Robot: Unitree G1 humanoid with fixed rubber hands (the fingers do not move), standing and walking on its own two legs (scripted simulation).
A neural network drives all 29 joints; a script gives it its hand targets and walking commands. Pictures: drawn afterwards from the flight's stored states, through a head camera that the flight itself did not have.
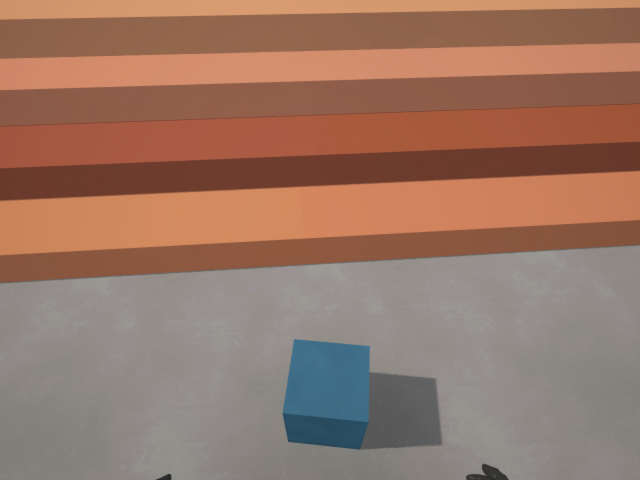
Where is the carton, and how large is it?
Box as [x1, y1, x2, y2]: [283, 339, 369, 449]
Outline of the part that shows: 294,339 283,407 283,417 288,441 359,449 368,421 369,346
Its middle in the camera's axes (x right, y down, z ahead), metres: +0.02 +0.43 +1.11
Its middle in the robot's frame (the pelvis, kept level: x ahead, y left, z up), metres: +0.46 -0.02 -0.64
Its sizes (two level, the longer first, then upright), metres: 0.210 0.200 0.250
